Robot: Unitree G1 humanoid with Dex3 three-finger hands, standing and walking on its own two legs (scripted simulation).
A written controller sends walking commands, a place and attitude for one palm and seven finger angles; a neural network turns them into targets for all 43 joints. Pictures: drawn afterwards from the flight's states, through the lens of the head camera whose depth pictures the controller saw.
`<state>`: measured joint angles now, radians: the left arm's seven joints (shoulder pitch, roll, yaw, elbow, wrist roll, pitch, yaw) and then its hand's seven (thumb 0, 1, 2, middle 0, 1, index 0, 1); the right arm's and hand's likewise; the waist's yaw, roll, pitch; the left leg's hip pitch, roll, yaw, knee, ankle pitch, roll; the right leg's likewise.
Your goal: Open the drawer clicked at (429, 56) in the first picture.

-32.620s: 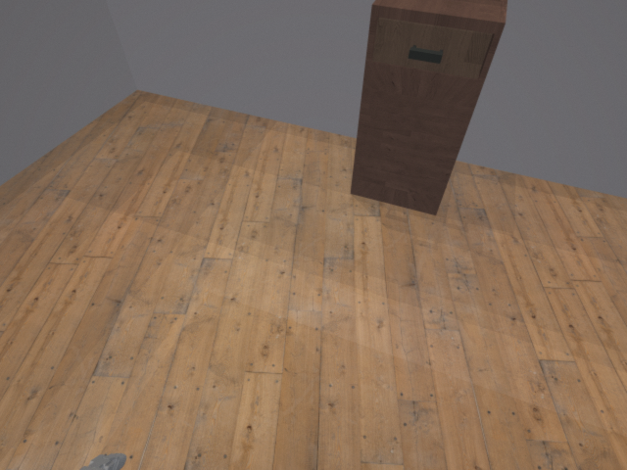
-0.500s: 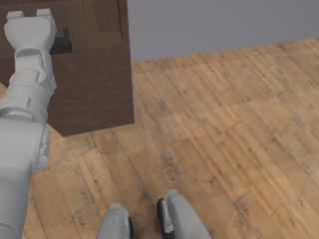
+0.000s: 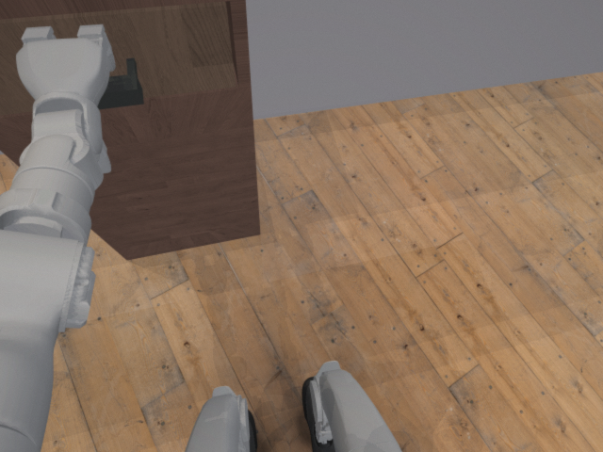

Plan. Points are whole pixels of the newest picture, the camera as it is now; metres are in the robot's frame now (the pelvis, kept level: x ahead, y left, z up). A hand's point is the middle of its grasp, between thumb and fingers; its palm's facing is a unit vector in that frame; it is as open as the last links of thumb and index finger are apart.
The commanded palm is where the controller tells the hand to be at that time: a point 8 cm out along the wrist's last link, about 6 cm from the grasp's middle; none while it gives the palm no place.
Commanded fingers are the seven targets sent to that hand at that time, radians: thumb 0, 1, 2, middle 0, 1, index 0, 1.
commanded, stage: lift the hand off the handle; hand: left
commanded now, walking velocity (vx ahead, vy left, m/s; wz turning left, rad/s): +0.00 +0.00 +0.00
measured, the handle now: (97, 81) +0.61 +0.20 +0.04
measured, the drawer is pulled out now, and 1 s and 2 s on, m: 0.00 0.00 0.00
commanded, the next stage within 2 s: draw the hand back to the body in 1.40 s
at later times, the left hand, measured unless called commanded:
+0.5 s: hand (84, 95) +0.57 +0.20 +0.07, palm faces -0.07 -0.01 -1.00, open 13.5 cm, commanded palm +0.57 +0.19 +0.13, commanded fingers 0.00 -0.50 0.30 -0.30 -1.20 -0.30 -1.20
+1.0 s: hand (66, 52) +0.57 +0.20 +0.13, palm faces +0.00 -0.03 -1.00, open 13.4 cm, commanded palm +0.56 +0.19 +0.20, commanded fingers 0.00 -0.50 0.30 -0.30 -1.20 -0.30 -1.20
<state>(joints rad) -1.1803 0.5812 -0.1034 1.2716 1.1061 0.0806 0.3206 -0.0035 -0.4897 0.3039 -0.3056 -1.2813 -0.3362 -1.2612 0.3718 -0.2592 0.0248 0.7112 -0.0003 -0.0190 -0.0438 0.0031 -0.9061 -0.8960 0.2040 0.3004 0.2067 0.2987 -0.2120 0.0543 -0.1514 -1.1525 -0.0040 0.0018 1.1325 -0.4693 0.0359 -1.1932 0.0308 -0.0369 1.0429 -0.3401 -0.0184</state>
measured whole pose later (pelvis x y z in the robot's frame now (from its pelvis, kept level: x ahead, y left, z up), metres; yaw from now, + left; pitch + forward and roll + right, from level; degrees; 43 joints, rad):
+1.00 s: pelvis +0.08 +0.00 +0.07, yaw +1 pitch +19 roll -2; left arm -0.90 0.42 -0.10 1.04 1.05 0.07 0.29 0.00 -0.49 0.30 -0.43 -1.22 -0.41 -1.22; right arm 0.33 -0.25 -0.04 0.74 -0.01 0.04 -0.02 0.00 -0.91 -0.90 0.20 0.30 0.20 0.30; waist -0.11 0.07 -0.14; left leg -0.63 -0.01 -0.01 0.71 -0.41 0.03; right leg -0.68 0.03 -0.03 0.66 -0.30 -0.02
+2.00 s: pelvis +0.07 -0.01 +0.09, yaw +0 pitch +6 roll +0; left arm -0.47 0.44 -0.13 0.50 0.98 0.10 0.10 0.00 -0.49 0.30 -0.32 -1.20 -0.32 -1.20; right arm 0.18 -0.26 -0.02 0.67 0.05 0.10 -0.05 0.01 -0.91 -0.90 0.20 0.30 0.20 0.30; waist 0.03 0.07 -0.09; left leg -0.27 -0.02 0.02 0.48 -0.31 0.02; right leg -0.36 0.03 0.01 0.50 -0.24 -0.03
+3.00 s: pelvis +0.05 -0.02 +0.10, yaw +2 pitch -4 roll -1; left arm 0.53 0.30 0.28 -0.45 -0.06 -0.14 0.10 0.00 0.75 0.84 -0.22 -0.39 -0.22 -0.40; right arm 0.19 -0.22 0.02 0.63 0.00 -0.16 -0.08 0.01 -0.91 -0.90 0.20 0.30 0.20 0.30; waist 0.08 0.07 0.01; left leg -0.10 0.01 -0.03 0.47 -0.30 0.00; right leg -0.14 0.05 -0.04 0.42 -0.21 -0.04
